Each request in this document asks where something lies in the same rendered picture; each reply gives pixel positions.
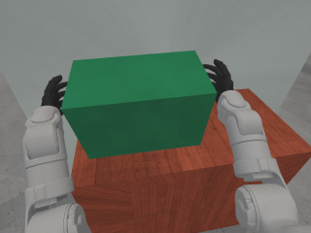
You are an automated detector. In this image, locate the robot left upper arm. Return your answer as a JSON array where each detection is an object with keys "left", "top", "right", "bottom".
[{"left": 26, "top": 203, "right": 89, "bottom": 233}]

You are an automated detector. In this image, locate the left robot forearm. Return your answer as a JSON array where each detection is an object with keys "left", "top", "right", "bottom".
[{"left": 22, "top": 105, "right": 75, "bottom": 233}]

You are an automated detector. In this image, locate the robot right upper arm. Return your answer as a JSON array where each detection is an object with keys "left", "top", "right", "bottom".
[{"left": 234, "top": 183, "right": 311, "bottom": 233}]

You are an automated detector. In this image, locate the robot right hand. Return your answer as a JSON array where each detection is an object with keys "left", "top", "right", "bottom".
[{"left": 203, "top": 59, "right": 234, "bottom": 104}]

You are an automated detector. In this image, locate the carton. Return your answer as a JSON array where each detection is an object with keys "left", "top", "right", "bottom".
[{"left": 60, "top": 50, "right": 218, "bottom": 159}]

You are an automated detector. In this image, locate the robot left hand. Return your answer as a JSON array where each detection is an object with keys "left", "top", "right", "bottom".
[{"left": 41, "top": 75, "right": 68, "bottom": 116}]

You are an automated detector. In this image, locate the pedestal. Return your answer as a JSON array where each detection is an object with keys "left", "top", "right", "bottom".
[{"left": 71, "top": 88, "right": 311, "bottom": 233}]

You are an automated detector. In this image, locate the right robot forearm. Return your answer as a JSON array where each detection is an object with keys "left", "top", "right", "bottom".
[{"left": 217, "top": 90, "right": 298, "bottom": 220}]

